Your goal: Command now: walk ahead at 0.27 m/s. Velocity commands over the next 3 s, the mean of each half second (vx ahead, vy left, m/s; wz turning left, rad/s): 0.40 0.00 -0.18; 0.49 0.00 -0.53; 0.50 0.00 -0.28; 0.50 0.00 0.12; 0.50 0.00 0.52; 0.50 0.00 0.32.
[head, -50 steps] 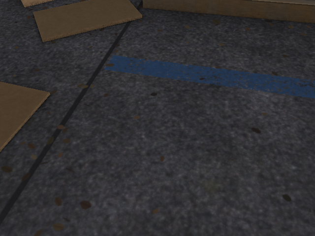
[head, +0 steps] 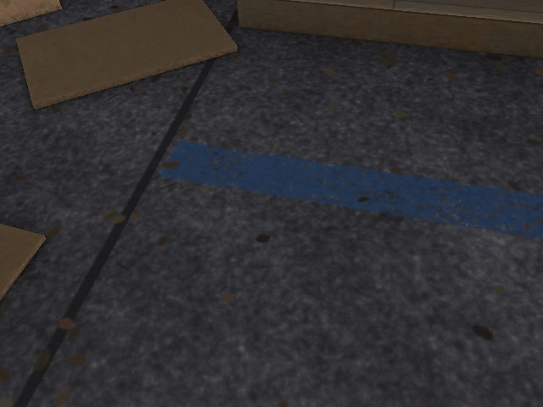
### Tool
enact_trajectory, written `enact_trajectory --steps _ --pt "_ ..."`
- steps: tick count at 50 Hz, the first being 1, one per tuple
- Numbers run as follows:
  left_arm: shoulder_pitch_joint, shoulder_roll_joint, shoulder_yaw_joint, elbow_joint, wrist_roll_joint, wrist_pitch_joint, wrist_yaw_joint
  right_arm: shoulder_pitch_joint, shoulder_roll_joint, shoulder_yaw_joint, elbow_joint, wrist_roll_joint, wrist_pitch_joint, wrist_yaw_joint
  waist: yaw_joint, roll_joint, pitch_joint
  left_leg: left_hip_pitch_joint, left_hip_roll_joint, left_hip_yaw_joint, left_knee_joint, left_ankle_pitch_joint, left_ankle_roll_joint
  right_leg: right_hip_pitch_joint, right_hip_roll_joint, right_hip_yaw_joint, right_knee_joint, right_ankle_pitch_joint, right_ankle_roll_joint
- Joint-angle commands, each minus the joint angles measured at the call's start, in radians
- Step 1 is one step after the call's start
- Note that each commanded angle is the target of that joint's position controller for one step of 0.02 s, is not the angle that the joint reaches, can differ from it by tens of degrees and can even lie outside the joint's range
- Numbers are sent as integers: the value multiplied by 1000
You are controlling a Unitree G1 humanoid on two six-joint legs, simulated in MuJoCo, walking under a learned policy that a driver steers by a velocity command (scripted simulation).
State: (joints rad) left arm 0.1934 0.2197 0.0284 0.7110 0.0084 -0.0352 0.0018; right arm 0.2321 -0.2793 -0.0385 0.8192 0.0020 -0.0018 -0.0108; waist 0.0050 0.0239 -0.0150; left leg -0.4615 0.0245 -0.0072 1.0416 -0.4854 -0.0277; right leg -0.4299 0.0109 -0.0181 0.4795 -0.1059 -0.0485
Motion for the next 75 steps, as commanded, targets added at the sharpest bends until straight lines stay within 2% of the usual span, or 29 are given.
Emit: enact_trajectory --steps 1,6,10,11,12,13,15,20,31,33,35,36,37,38,39,40,41,43,46,51,56,59,60,61,62,63,65,69,75 --pt "-21 166 57 -50 -3 -20 13 86 -58 -24 -29 -7 -11 -15 -33 -184 -86 -4 24 14 -48 92 16 65 -220 286 -325 -344 -158" --pt "7 191 72 -13 -23 -23 12 30 -49 -19 -30 -3 -41 -6 -15 -169 -81 93 16 33 -321 144 53 73 -236 255 -322 -353 -169" --pt "-15 161 63 1 -35 0 14 158 -54 -31 25 -4 -49 -2 -89 -122 -46 332 -25 72 -537 177 102 -98 -177 211 -205 -508 -100" --pt "-58 98 45 -18 -29 1 11 249 -88 -40 44 -12 -53 -8 -126 -4 -18 425 103 -114 -673 23 142 -243 -97 148 8 -480 -44" --pt "-63 9 26 -36 -25 -12 1 271 -157 -51 34 -12 -53 -13 -111 215 -2 487 320 -419 -829 -204 195 -418 23 9 337 -388 20" --pt "-84 92 46 -59 -35 -29 4 255 -215 -69 22 -29 -66 -10 -110 235 68 402 408 -628 -927 -393 282 -535 10 127 481 -358 -4" --pt "-38 151 65 -28 -39 -37 3 131 -134 -52 -3 -8 -98 -13 -39 158 100 423 344 -483 -915 -227 223 -593 -25 212 559 -172 -12" --pt "-25 94 67 7 -25 -19 -4 161 -54 -32 29 -25 -110 -13 -42 93 42 409 229 -74 -902 296 137 -464 -33 155 574 86 34" --pt "-276 33 32 -134 -34 -11 -70 236 -120 -48 77 2 -73 -21 -114 62 158 540 278 159 -855 612 138 -350 -61 -35 187 61 -15" --pt "-252 59 43 -147 -29 -10 -80 219 -151 -58 74 13 -65 -21 -72 97 115 554 281 198 -739 996 128 -210 -6 -100 162 -43 -58" --pt "-55 133 82 -109 -31 -4 -77 195 -186 -69 68 18 -54 -28 53 126 -16 533 268 224 -460 1321 110 74 73 -134 115 -80 -115" --pt "115 199 116 -64 -32 2 -59 178 -185 -66 56 20 -58 -29 141 91 -111 375 231 236 -230 1218 75 368 74 -75 48 -5 -159" --pt "227 297 138 -33 -33 12 -29 193 -95 -40 8 -17 -77 -21 130 -120 -220 -18 131 221 136 482 30 745 -163 300 59 -2 -252" --pt "209 329 130 -60 -29 -3 -30 224 -34 -9 -34 -6 -122 -3 74 -240 -394 -269 -47 6 402 -101 1 911 -381 858 -131 -159 -431" --pt "220 239 106 -47 -16 -8 -29 90 -123 -39 -61 31 -153 8 130 -135 -332 -367 12 -106 432 -16 20 862 -335 748 -181 -136 -361" --pt "165 196 93 -42 -21 -16 -28 33 -123 -36 -86 44 -163 6 101 -119 -194 -383 52 -83 376 73 40 711 -289 576 -177 -54 -312" --pt "80 177 84 -58 -26 -20 -28 24 -110 -37 -81 21 -163 -4 44 -24 -115 -326 92 -78 286 138 39 535 -235 463 -193 21 -272" --pt "-1 140 70 -85 -14 -26 -25 60 -114 -51 -81 -3 -137 -6 -26 -42 -51 -206 127 -82 186 198 22 327 -174 362 -237 129 -252" --pt "8 164 76 -77 -20 -37 -13 36 -83 -48 -113 -21 -108 -4 -47 -50 -14 -183 115 -52 63 252 -26 189 -148 303 -272 220 -268" --pt "86 196 86 -49 -31 -26 7 -193 -37 -22 -179 -19 -115 6 34 -86 22 -90 27 -24 -370 562 -38 110 -67 238 -239 121 -194" --pt "156 184 82 -12 -37 -22 12 -241 -99 -37 -203 2 -130 34 52 -121 6 -45 17 -67 -513 552 7 269 -161 358 -142 16 -166" --pt "145 176 79 -15 -25 -15 9 -116 -132 -59 -182 -6 -140 31 -22 -136 -34 137 -16 -15 -576 434 74 313 -133 363 13 214 -124" --pt "141 133 62 -28 -16 -16 4 15 -170 -72 -167 -20 -144 26 -81 -86 -151 360 78 -99 -549 452 132 241 -75 308 232 195 -91" --pt "289 72 42 -27 -26 -26 4 155 -258 -95 -141 -34 -140 23 -65 159 -321 750 299 -465 -564 359 292 -71 64 196 605 -106 -11" --pt "318 97 38 -17 -45 -35 4 225 -224 -93 -97 -4 -130 37 -76 316 -346 825 390 -804 -729 58 356 -290 92 192 789 -472 12" --pt "208 186 58 -26 -52 -36 5 169 -144 -70 -115 8 -126 34 -100 162 -189 713 358 -730 -761 -82 307 -379 34 221 870 -406 7" --pt "52 178 56 -69 -22 -35 3 46 -96 -46 -130 -7 -108 30 -63 31 -14 440 273 -483 -794 82 260 -353 -50 142 793 -258 5" --pt "91 115 51 -51 -16 -26 0 21 -79 -37 -112 -6 -117 31 -4 80 5 286 183 -283 -868 331 251 -229 -106 97 629 -152 20" --pt "-90 78 31 -86 -13 -37 -7 91 -137 -50 -62 10 -103 18 -55 49 30 322 163 -135 -901 479 238 -228 -107 61 264 110 52"
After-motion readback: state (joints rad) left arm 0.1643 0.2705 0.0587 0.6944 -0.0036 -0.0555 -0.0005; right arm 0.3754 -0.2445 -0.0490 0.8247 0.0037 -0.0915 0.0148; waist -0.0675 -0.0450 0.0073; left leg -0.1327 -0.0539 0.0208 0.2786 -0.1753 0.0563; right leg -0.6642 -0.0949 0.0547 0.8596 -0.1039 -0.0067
